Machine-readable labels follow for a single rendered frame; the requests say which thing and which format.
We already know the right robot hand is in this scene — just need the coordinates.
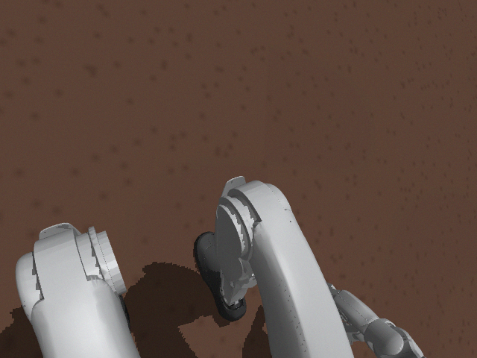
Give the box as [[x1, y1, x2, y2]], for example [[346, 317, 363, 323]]
[[326, 282, 379, 345]]

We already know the right robot foot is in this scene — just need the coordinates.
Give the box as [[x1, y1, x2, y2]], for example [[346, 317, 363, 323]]
[[194, 232, 246, 321]]

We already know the left robot foot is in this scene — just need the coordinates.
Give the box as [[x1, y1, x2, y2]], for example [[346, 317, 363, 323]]
[[119, 295, 131, 333]]

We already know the right robot arm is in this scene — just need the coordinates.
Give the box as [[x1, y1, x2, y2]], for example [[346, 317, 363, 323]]
[[364, 318, 426, 358]]

